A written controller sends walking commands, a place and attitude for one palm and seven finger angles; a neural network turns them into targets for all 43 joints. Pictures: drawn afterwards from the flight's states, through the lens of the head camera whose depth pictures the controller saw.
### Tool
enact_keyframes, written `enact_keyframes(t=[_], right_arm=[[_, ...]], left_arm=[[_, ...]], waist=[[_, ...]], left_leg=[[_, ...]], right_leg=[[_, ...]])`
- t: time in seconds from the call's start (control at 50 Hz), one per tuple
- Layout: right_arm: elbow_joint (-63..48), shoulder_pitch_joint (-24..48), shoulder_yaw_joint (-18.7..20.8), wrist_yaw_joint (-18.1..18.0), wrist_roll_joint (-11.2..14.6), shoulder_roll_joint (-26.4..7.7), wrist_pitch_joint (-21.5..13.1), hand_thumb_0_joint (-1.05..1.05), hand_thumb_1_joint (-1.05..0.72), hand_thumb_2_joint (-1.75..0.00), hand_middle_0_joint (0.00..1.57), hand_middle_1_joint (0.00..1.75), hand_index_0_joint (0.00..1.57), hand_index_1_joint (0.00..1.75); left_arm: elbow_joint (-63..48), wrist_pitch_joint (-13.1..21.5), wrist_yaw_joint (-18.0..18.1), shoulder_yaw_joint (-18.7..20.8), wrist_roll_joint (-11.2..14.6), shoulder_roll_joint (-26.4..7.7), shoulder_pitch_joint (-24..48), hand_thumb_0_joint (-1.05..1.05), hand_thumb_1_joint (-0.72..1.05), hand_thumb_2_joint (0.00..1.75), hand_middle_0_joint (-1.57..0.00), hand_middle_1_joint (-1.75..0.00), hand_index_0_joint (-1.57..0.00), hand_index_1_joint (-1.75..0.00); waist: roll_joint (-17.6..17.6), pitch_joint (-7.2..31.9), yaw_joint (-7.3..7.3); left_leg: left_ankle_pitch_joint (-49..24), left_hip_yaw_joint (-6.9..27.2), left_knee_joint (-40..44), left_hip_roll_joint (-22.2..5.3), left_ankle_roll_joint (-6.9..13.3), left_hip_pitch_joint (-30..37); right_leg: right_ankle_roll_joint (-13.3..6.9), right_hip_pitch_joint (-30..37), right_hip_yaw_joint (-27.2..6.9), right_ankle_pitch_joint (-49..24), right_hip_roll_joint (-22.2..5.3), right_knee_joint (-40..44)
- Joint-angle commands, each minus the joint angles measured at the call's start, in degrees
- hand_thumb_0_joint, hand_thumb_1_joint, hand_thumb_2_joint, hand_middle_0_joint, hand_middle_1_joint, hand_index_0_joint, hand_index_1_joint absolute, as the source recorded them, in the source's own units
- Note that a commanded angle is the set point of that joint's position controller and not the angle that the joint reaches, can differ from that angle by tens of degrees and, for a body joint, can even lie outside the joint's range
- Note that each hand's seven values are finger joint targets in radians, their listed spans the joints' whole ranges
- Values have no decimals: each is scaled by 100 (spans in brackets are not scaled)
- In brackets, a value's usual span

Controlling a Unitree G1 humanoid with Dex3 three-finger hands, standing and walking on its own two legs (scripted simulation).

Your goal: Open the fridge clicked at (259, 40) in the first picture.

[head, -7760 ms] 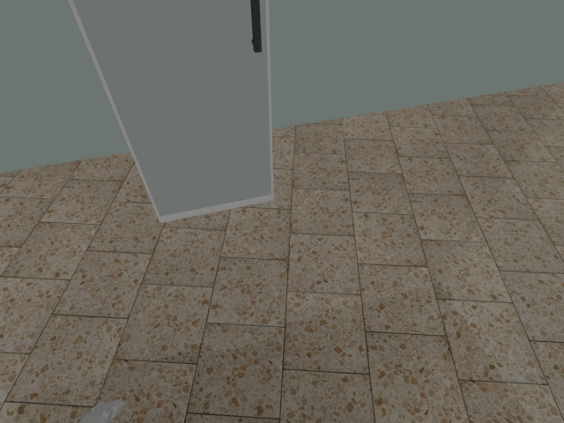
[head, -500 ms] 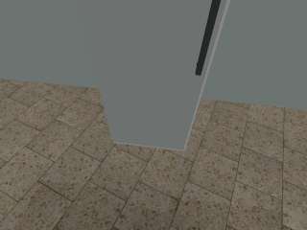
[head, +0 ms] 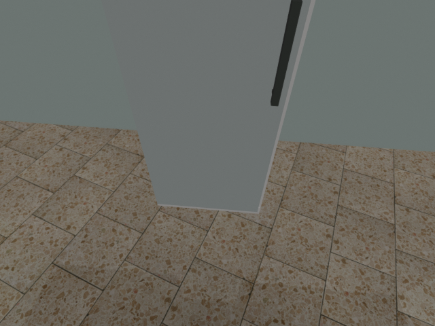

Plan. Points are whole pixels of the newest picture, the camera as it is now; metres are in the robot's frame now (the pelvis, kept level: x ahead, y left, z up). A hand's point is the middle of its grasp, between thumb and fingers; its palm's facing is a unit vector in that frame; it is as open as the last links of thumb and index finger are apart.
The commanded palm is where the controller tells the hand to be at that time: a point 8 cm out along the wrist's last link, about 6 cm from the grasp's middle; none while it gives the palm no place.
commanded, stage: look again from close up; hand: right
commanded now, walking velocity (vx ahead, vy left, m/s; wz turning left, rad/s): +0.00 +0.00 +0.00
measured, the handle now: (283, 55) +0.73 -0.12 +0.15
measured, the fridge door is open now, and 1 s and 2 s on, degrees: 0 0 0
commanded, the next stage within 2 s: shuffle to correct the standing spot in 0.98 s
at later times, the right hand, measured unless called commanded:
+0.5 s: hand out of the picture -0.01 -0.15 -0.18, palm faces +0.02 +0.98 -0.18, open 7.4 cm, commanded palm none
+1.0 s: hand out of the picture +0.00 -0.15 -0.18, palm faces +0.01 +0.98 -0.18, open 7.4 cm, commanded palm none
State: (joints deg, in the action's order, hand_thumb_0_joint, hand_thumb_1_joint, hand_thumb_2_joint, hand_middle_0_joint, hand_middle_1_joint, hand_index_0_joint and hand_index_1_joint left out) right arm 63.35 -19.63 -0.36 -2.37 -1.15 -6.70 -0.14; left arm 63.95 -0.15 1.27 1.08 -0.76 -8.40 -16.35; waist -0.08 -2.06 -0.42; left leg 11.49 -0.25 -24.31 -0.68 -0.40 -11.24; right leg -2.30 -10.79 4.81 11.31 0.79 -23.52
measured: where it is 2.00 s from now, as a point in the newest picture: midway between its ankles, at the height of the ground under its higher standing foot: outside the picture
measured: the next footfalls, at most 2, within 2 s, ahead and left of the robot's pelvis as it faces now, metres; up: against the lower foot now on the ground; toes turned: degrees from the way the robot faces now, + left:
right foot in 1.68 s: +0.26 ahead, -0.11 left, +0.00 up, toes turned -6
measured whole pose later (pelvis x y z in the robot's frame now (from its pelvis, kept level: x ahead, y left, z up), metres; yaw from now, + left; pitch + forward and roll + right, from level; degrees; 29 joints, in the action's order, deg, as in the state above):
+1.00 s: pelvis +0.01 +0.01 +0.00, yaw +1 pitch -1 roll +0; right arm 63.5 -18.4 -0.2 -2.4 -1.0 -6.7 -0.9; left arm 64.7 0.7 1.6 0.6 -0.9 -7.5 -17.1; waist -0.3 -1.5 -0.6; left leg 12.4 0.3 -24.5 0.0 0.1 -10.9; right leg -1.7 -10.1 5.3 12.3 0.2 -23.5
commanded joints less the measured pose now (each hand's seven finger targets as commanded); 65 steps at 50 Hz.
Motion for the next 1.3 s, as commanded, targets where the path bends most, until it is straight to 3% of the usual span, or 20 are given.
enact_keyframes(t=[0.0, 0.28, 0.46, 0.7, 0.82, 1.06, 1.12, 1.18, 1.22, 1.28], right_arm=[[-188, -317, 123, -16, 12, -553, -95, 0, -90, -90, 20, 30, 20, 30], [-180, -382, 142, -20, 12, -506, -101, 0, -90, -90, 20, 30, 20, 30], [-200, -366, 156, -26, 15, -479, -110, 0, -90, -90, 20, 30, 20, 30], [-184, -303, 142, -20, 17, -514, -115, 0, -90, -90, 20, 30, 20, 30], [-164, -330, 140, -19, 17, -516, -132, 0, -90, -90, 20, 30, 20, 30], [-132, -273, 132, -12, 16, -562, -129, 0, -90, -90, 20, 30, 20, 30], [-105, -374, 170, 39, -22, -507, -91, 0, -90, -90, 20, 30, 20, 30], [-180, -453, 246, 126, -80, -492, -42, 0, -90, -90, 20, 30, 20, 30], [-206, -611, 273, 175, -95, -433, -66, 0, -90, -90, 20, 30, 20, 30], [-220, -752, 303, 221, -83, -317, -138, 0, -90, -90, 20, 30, 20, 30]], left_arm=[[-135, 65, 36, 54, 24, -480, -387, 0, 90, 90, -20, -30, -20, -30], [-101, 65, 35, 48, 2, -397, -524, 0, 90, 90, -20, -30, -20, -30], [-88, 111, 51, 37, 4, -380, -563, 0, 90, 90, -20, -30, -20, -30], [-61, 95, 49, 37, 5, -405, -564, 0, 90, 90, -20, -30, -20, -30], [-77, 130, 62, 36, 11, -434, -549, 0, 90, 90, -20, -30, -20, -30], [-67, 128, 64, 24, 4, -483, -477, 0, 90, 90, -20, -30, -20, -30], [-24, 93, 44, 77, -36, -539, -598, 0, 90, 90, -20, -30, -20, -30], [-121, 43, 15, 168, -72, -699, -516, 0, 90, 90, -20, -30, -20, -30], [-177, 48, 3, 211, -61, -770, -501, 0, 90, 90, -20, -30, -20, -30], [-230, 121, 17, 235, -59, -748, -588, 0, 90, 90, -20, -30, -20, -30]], waist=[[-41, -222, -38], [64, -394, -7], [-54, -195, 14], [55, -335, -18], [-3, -113, -7], [40, -273, -7], [-24, -179, -7], [-316, -692, 46], [-356, -746, 103], [-280, -705, 112]], left_leg=[[73, 534, 531, -490, 169, -311], [314, 573, 553, -457, 187, -425], [-145, 505, 392, -449, 201, -217], [67, 586, 497, -455, 202, -385], [-330, 539, 416, -454, 205, -215], [-234, 579, 477, -453, 198, -299], [1176, 488, 288, -322, 226, -426], [1894, 287, -59, -122, 221, -839], [1744, 165, -367, -57, 243, -848], [1344, 206, -553, -71, 341, -798]], right_leg=[[78, -96, -735, 423, -681, 651], [75, -284, -740, 544, -655, 613], [68, -221, -734, 257, -719, 622], [74, -149, -688, 311, -700, 601], [70, 8, -663, -76, -737, 531], [78, 35, -660, 17, -734, 621], [-6, 11, -803, 1625, -827, 803], [-191, -479, -1108, 2899, -1038, 1128], [-326, -610, -1272, 3148, -1187, 1136], [-420, -533, -1264, 2704, -1215, 800]])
